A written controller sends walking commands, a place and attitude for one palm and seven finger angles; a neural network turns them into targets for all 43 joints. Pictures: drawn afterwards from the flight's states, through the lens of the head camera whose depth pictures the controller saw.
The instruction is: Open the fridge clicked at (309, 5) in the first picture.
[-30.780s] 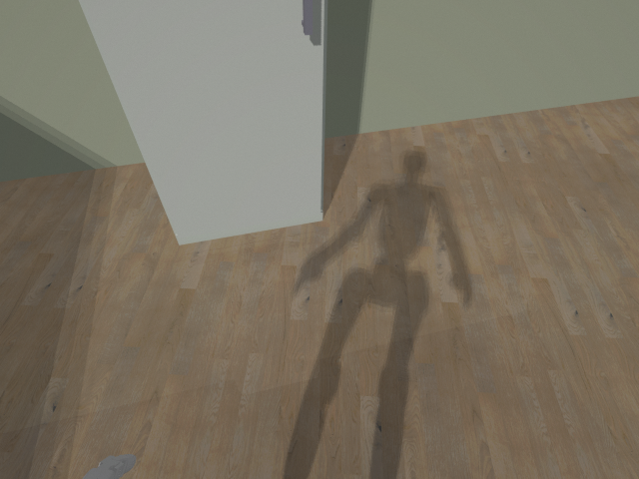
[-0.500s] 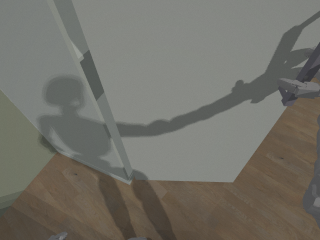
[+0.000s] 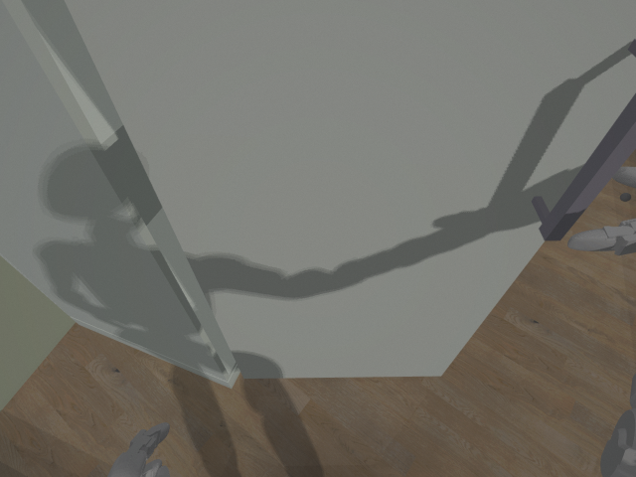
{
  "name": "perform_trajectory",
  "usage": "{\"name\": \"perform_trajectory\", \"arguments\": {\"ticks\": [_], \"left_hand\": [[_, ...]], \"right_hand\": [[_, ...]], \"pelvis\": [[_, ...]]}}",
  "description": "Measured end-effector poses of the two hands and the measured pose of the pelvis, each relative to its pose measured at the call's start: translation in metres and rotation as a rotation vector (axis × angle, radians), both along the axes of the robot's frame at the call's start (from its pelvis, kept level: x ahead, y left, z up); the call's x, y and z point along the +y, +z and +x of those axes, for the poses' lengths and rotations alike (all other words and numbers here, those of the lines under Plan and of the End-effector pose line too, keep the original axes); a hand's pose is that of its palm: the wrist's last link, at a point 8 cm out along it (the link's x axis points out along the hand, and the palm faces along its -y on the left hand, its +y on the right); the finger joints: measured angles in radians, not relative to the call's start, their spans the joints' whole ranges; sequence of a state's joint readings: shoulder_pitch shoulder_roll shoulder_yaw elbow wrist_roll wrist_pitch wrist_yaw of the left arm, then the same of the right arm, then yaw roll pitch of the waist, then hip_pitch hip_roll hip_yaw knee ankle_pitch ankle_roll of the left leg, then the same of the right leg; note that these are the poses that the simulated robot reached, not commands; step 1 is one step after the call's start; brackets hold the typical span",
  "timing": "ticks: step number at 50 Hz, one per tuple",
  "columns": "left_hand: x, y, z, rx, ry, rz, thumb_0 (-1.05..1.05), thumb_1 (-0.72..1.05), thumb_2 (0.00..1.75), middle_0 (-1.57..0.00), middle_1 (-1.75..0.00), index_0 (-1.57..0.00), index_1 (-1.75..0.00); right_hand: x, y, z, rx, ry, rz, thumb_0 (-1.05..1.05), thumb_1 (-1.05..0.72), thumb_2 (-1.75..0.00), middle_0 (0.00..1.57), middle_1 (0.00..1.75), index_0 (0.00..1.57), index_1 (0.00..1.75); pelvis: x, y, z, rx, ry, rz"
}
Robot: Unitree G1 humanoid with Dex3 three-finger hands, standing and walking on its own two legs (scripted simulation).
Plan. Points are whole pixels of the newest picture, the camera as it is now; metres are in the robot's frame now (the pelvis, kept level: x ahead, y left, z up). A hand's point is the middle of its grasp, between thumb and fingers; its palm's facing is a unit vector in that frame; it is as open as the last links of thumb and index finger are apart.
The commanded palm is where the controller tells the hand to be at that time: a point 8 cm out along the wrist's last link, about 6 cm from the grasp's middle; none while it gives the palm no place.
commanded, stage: slip the hand off the handle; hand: right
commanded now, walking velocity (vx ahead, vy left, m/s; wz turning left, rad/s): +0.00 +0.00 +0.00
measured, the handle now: (590, 155) +0.45 -0.26 +0.19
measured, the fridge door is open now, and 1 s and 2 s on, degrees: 68 68 68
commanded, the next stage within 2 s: draw the hand back to the body in 1.16 s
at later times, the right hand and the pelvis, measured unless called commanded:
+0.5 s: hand out of the picture +0.40 -0.36 +0.17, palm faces +0.34 +0.92 -0.18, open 14.7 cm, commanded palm +0.35 -0.39 +0.17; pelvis +0.01 -0.01 +0.00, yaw +0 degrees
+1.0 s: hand out of the picture +0.31 -0.35 +0.16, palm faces +0.37 +0.92 -0.17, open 14.7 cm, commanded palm +0.27 -0.38 +0.17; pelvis -0.01 +0.00 +0.00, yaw -1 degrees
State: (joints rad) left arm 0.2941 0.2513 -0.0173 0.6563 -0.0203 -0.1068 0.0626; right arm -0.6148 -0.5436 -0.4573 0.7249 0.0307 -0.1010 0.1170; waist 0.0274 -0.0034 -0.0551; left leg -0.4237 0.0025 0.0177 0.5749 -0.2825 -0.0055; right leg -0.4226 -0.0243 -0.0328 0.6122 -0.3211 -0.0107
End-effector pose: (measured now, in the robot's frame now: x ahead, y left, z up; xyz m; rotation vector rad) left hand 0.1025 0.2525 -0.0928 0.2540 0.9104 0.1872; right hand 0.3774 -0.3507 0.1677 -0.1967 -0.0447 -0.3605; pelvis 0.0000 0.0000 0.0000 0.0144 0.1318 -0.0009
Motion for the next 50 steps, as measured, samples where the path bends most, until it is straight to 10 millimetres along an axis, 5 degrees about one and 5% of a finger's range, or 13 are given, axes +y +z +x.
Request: {"name": "perform_trajectory", "arguments": {"ticks": [11, 26, 33, 50], "left_hand": [[-0.001, 0.002, 0.019, 0.013, -0.02, 0.03, 0.01, 0.9, 0.9, -0.2, -0.3, -0.2, -0.3], [0.004, -0.005, -0.024, 0.101, 0.031, 0.046, 0.01, 0.9, 0.9, -0.2, -0.3, -0.2, -0.3], [0.004, -0.006, -0.034, 0.101, 0.031, 0.046, 0.01, 0.9, 0.9, -0.2, -0.3, -0.2, -0.3], [-0.011, 0.011, 0.029, -0.129, -0.071, 0.025, 0.01, 0.9, 0.9, -0.2, -0.3, -0.2, -0.3]], "right_hand": [[-0.024, 0.003, -0.007, -0.013, 0.024, 0.011, -0.01, 0.55, -0.2, 0.26, 1.15, 0.26, 1.15], [-0.05, 0.009, -0.022, -0.023, 0.016, -0.004, -0.01, 0.55, -0.2, 0.26, 1.15, 0.25, 1.15], [-0.047, 0.007, -0.04, -0.046, 0.042, -0.004, -0.01, 0.55, -0.2, 0.26, 1.15, 0.25, 1.15], [-0.044, 0.003, -0.106, -0.049, -0.002, -0.004, -0.01, 0.55, -0.2, 0.26, 1.15, 0.25, 1.15]], "pelvis": [[-0.006, -0.002, 0.012, 0.017, -0.013, 0.009], [-0.007, -0.004, 0.005, 0.022, -0.009, 0.015], [-0.008, -0.004, -0.001, 0.013, -0.006, 0.015], [-0.002, -0.003, -0.011, -0.042, -0.027, 0.009]]}}
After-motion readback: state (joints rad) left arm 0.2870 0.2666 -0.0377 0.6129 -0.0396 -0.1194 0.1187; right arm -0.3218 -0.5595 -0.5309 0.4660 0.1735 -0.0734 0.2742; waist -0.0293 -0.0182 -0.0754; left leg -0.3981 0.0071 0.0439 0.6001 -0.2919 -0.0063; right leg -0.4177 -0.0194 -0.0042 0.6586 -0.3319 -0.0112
